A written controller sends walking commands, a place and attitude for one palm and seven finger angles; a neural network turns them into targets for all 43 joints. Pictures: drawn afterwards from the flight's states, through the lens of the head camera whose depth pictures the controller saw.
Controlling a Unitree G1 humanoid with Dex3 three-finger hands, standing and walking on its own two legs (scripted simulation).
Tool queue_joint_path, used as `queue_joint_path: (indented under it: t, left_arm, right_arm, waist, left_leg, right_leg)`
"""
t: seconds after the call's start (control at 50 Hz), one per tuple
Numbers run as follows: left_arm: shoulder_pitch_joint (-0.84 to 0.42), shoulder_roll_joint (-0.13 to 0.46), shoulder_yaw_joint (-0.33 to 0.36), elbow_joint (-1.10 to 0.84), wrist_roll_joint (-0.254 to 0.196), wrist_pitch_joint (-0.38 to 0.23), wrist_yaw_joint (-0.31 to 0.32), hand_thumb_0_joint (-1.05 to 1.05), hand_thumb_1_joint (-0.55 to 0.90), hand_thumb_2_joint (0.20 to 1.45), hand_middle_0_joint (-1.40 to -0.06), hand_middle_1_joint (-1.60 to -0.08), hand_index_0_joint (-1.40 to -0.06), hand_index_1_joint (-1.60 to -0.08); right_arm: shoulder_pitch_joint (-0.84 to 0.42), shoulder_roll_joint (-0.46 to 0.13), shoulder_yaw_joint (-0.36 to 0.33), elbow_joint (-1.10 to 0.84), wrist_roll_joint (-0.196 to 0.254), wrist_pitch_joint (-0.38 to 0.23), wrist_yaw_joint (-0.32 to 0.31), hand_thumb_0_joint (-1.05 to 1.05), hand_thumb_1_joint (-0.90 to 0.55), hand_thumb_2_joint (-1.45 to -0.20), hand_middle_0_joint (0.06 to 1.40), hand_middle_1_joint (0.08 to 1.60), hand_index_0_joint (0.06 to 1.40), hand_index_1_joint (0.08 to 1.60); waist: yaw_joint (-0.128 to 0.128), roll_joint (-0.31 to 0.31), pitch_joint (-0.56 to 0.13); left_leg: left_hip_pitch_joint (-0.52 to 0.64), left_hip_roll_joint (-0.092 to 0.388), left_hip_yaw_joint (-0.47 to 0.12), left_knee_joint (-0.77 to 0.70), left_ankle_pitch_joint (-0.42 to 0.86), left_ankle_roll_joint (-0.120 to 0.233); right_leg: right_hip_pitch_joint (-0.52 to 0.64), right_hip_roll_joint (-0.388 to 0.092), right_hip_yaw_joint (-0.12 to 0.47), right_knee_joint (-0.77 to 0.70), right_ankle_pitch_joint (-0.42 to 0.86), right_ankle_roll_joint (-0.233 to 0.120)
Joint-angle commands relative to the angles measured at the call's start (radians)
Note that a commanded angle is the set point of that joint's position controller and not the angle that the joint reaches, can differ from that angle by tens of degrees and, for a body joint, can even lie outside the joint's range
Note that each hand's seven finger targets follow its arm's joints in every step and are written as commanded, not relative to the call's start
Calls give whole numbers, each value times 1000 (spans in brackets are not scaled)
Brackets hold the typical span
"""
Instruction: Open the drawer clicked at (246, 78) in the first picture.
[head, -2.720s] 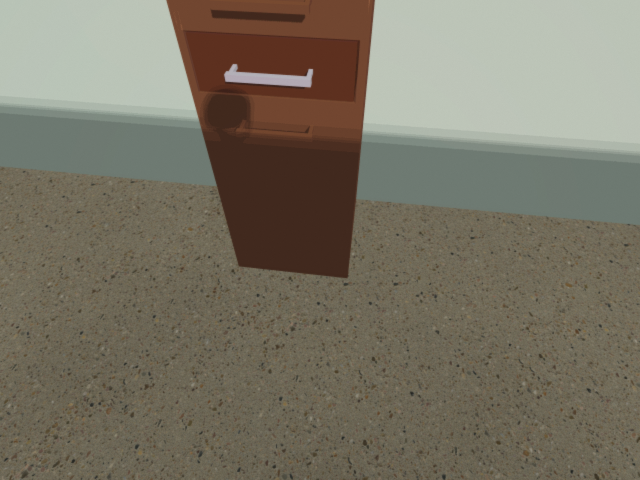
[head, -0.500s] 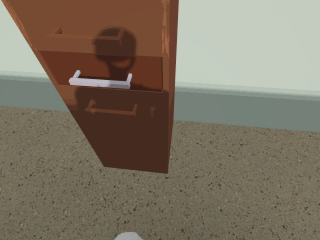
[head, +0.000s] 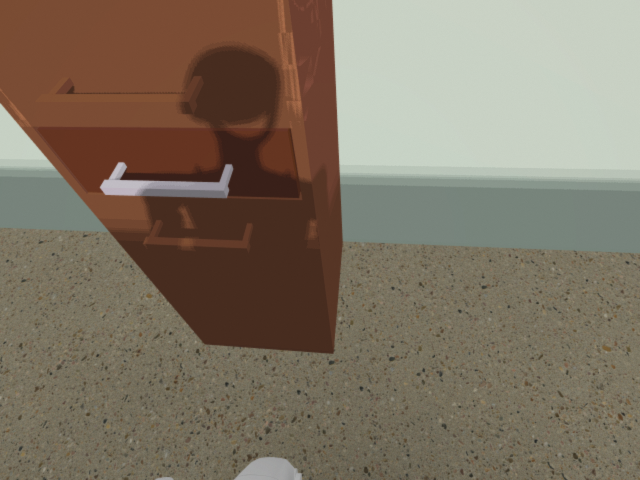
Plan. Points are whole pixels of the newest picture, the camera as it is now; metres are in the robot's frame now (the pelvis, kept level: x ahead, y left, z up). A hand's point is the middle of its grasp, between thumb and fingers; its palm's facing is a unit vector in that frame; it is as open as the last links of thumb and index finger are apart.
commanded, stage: come to a stop and stand still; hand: left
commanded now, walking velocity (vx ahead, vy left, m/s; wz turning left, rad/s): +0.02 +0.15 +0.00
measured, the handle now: (168, 179) +0.52 +0.27 +0.05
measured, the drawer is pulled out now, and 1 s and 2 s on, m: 0.00 0.00 0.00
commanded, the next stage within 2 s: look again from close up in 0.68 s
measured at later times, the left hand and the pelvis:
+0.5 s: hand out of the picture -0.01 +0.24 -0.17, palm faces +0.03 -0.97 -0.25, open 7.4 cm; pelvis -0.03 +0.05 +0.00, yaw -1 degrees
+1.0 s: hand out of the picture -0.02 +0.21 -0.17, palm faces +0.00 -0.98 -0.20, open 7.3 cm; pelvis -0.02 +0.04 +0.00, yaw -1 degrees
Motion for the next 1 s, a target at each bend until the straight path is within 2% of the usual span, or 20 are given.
queue_joint_path:
  t: [0.0, 0.04, 0.1, 0.14, 0.16, 0.18, 0.2, 0.22, 0.24, 0.26, 0.28, 0.3, 0.32, 0.36, 0.42, 0.48, 0.62, 0.66, 0.76, 0.98]
  left_arm:
    - [114, 175, 33, -22, 0, -21, 8, 0, 900, 900, -200, -300, -200, -300]
    - [130, 185, 34, -9, 2, -22, 6, 0, 900, 900, -200, -300, -200, -300]
    - [117, 194, 34, 0, 5, -20, 1, 0, 900, 900, -200, -300, -200, -300]
    - [97, 183, 30, 9, 3, -20, -2, 0, 900, 900, -200, -300, -200, -300]
    - [80, 176, 26, 15, 2, -19, -3, 0, 900, 900, -200, -300, -200, -300]
    - [61, 168, 23, 17, -5, -18, -5, 0, 900, 900, -200, -300, -200, -300]
    - [61, 135, 19, 18, -10, -16, -7, 0, 900, 900, -200, -300, -200, -300]
    - [177, 107, -5, 28, -2, -55, 32, 0, 900, 900, -200, -300, -200, -300]
    - [143, 161, 8, -16, 3, -61, 38, 0, 900, 900, -200, -300, -200, -300]
    - [143, 160, 7, -26, -2, -61, 34, 0, 900, 900, -200, -300, -200, -300]
    - [110, 158, -2, -28, -2, -47, 25, 0, 900, 900, -200, -300, -200, -300]
    - [109, 143, -9, -27, -3, -35, 16, 0, 900, 900, -200, -300, -200, -300]
    - [114, 127, -18, -25, -3, -26, 9, 0, 900, 900, -200, -300, -200, -300]
    - [123, 105, -29, -18, -1, -14, 0, 0, 900, 900, -200, -300, -200, -300]
    - [151, 91, -39, -8, -1, -10, -10, 0, 900, 900, -200, -300, -200, -300]
    - [163, 91, -40, -5, 0, -7, -14, 0, 900, 900, -200, -300, -200, -300]
    - [178, 86, -46, 29, -5, -21, -16, 0, 900, 900, -200, -300, -200, -300]
    - [175, 86, -46, 40, -6, -24, -15, 0, 900, 900, -200, -300, -200, -300]
    - [174, 80, -49, 64, -7, -26, -13, 0, 900, 900, -200, -300, -200, -300]
    - [186, 55, -48, 103, -9, -33, -10, 0, 900, 900, -200, -300, -200, -300]
  right_arm:
    - [22, -36, 2, -43, -4, -19, 4, 0, -900, -900, 200, 300, 200, 300]
    - [21, -36, 7, -45, -3, -23, 4, 0, -900, -900, 200, 300, 200, 300]
    - [42, -33, 10, -37, 0, -28, 4, 0, -900, -900, 200, 300, 200, 300]
    - [80, -28, 14, -24, -1, -36, 0, 0, -900, -900, 200, 300, 200, 300]
    - [108, -20, 14, -10, 0, -40, -1, 0, -900, -900, 200, 300, 200, 300]
    - [147, -24, 18, 8, -2, -48, -2, 0, -900, -900, 200, 300, 200, 300]
    - [159, -48, 18, 18, -7, -61, -5, 0, -900, -900, 200, 300, 200, 300]
    - [87, -93, 15, -64, -9, -82, -1, 0, -900, -900, 200, 300, 200, 300]
    - [140, -26, 32, -99, -16, -87, 0, 0, -900, -900, 200, 300, 200, 300]
    - [152, -26, 40, -104, -13, -83, 0, 0, -900, -900, 200, 300, 200, 300]
    - [143, -23, 44, -114, -11, -88, 1, 0, -900, -900, 200, 300, 200, 300]
    - [140, -33, 48, -117, -13, -93, 1, 0, -900, -900, 200, 300, 200, 300]
    - [143, -47, 52, -122, -14, -95, -3, 0, -900, -900, 200, 300, 200, 300]
    - [157, -64, 56, -128, -13, -94, -6, 0, -900, -900, 200, 300, 200, 300]
    - [157, -70, 57, -125, -14, -96, -5, 0, -900, -900, 200, 300, 200, 300]
    - [173, -79, 61, -108, -18, -100, -3, 0, -900, -900, 200, 300, 200, 300]
    - [205, -68, 70, -56, -14, -116, -8, 0, -900, -900, 200, 300, 200, 300]
    - [213, -57, 72, -36, -13, -119, -9, 0, -900, -900, 200, 300, 200, 300]
    - [227, -38, 76, 6, -10, -117, -12, 0, -900, -900, 200, 300, 200, 300]
    - [233, -8, 76, 60, -9, -119, -18, 0, -900, -900, 200, 300, 200, 300]
  waist:
    - [43, -158, -152]
    - [50, -178, -162]
    - [41, -186, -138]
    - [19, -194, -131]
    - [1, -198, -120]
    - [-18, -166, -124]
    - [-16, -76, -134]
    - [19, 80, -245]
    - [-7, 45, -298]
    - [-6, 8, -270]
    - [-15, 56, -201]
    - [-5, 119, -153]
    - [0, 127, -111]
    - [10, 50, -42]
    - [14, -44, 1]
    - [15, -4, 6]
    - [13, -55, -82]
    - [11, -42, -84]
    - [8, -62, -72]
    - [6, -30, -71]
  left_leg:
    - [-48, 17, -18, -86, 14, -13]
    - [-23, 15, -9, -185, 11, -11]
    - [43, 13, 13, -320, 29, 0]
    - [119, 15, 25, -450, 102, 7]
    - [193, 17, 31, -531, 175, 10]
    - [269, 22, 32, -632, 265, 20]
    - [326, 85, -21, -672, 352, 44]
    - [267, 116, 45, -508, 363, 27]
    - [183, 78, 30, -526, 251, 32]
    - [175, 100, 48, -533, 233, 44]
    - [177, 85, 19, -559, 282, 46]
    - [180, 108, -11, -576, 406, 55]
    - [157, 136, -33, -600, 454, 71]
    - [77, 159, -62, -653, 365, 93]
    - [37, 124, -65, -702, 118, 89]
    - [9, 126, -86, -760, 21, 93]
    - [115, 120, -51, -723, 211, 95]
    - [132, 117, -42, -712, 263, 93]
    - [141, 116, -31, -705, 276, 87]
    - [184, 113, -1, -677, 335, 76]
  right_leg:
    - [227, -292, 232, -179, 763, -134]
    - [261, -295, 241, -185, 750, -136]
    - [218, -283, 239, -212, 621, -132]
    - [166, -257, 220, -206, 537, -111]
    - [100, -241, 209, -208, 429, -86]
    - [52, -214, 187, -195, 337, -52]
    - [-5, -158, 147, -160, 233, -14]
    - [121, -172, 160, -97, 494, 15]
    - [179, -204, 229, -53, 533, -30]
    - [153, -186, 197, -55, 455, -39]
    - [77, -159, 147, -23, 371, -25]
    - [24, -119, 101, -4, 277, -6]
    - [1, -81, 63, -7, 158, 12]
    - [3, -53, 28, -26, 40, 29]
    - [-19, -62, 65, -70, 29, 32]
    - [-12, -57, 58, -58, 28, 34]
    - [12, -81, 81, -87, 129, 38]
    - [16, -85, 84, -93, 145, 38]
    - [16, -88, 90, -107, 146, 37]
    - [9, -95, 107, -124, 205, 29]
